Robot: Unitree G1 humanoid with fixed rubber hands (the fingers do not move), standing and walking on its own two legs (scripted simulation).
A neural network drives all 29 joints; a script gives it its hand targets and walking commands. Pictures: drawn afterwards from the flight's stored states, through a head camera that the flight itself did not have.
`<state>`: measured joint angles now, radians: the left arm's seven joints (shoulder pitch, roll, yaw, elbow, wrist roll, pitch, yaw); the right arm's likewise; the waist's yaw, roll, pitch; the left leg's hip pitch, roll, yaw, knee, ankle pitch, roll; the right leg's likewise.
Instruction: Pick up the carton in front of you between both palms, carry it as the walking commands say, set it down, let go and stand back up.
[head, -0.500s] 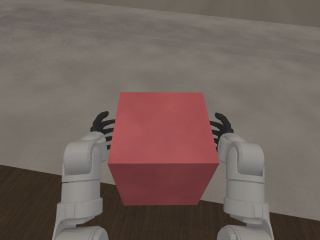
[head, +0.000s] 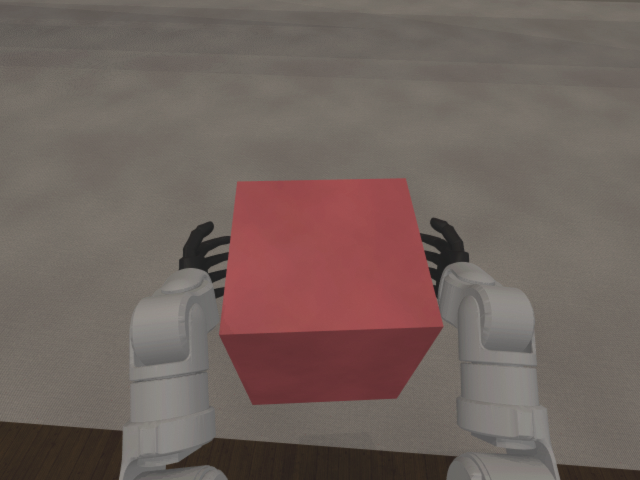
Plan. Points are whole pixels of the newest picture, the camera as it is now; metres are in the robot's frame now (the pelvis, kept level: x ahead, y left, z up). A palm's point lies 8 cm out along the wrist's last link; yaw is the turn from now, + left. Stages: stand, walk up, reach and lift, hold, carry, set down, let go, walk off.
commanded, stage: carry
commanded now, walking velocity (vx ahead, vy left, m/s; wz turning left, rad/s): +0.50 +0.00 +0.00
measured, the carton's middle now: (323, 299) +0.35 -0.02 +0.04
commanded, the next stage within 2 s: none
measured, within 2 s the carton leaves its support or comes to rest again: neither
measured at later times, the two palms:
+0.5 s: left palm (193, 142) +0.64 +0.19 +0.10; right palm (369, 135) +0.64 -0.11 +0.10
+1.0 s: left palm (228, 70) +0.93 +0.16 +0.09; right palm (362, 67) +0.93 -0.14 +0.09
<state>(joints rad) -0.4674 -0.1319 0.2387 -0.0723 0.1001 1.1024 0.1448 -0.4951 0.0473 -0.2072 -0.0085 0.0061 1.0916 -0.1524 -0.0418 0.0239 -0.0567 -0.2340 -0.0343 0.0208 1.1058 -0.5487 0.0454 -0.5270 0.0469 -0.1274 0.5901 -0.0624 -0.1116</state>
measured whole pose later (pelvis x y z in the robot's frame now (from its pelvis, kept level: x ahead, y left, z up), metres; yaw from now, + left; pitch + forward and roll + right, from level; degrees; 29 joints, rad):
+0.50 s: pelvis +0.31 +0.03 -0.02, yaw -1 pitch +4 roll +0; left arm -0.48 -0.05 0.18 -0.09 0.00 1.08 0.15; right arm -0.44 0.11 -0.20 -0.14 -0.07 1.08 -0.15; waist 0.04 -0.03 -0.07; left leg -0.51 -0.03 0.13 0.56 -0.14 0.11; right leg -0.19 0.03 -0.04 0.93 -0.51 -0.04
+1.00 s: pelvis +0.61 +0.01 -0.02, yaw +1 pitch +5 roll -1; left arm -0.43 -0.11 0.22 -0.13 0.06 1.12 0.15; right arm -0.43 0.10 -0.21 -0.10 -0.03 1.11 -0.15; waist -0.03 0.01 -0.08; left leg -0.03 -0.02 0.07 0.54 -0.50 0.04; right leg -0.49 0.01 -0.17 0.44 -0.05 -0.07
